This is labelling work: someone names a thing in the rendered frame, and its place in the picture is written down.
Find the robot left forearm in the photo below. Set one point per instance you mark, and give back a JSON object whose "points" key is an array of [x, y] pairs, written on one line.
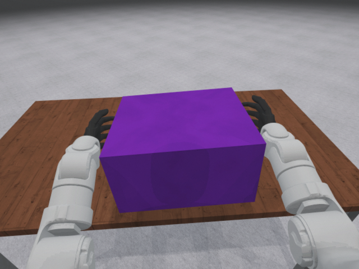
{"points": [[69, 209]]}

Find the table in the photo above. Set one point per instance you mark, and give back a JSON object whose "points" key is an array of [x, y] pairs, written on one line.
{"points": [[32, 148]]}

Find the left robot hand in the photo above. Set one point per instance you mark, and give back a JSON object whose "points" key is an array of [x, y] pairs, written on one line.
{"points": [[95, 127]]}

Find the right robot hand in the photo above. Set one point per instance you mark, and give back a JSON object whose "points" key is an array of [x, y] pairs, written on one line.
{"points": [[263, 113]]}

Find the carton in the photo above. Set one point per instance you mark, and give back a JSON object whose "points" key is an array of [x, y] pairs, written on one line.
{"points": [[182, 149]]}

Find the robot right forearm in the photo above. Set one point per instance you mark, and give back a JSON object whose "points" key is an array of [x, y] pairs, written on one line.
{"points": [[302, 188]]}

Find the robot right upper arm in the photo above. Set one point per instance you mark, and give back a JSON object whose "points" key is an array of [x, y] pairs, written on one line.
{"points": [[323, 240]]}

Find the robot left upper arm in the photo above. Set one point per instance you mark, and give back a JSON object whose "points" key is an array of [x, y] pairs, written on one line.
{"points": [[64, 252]]}

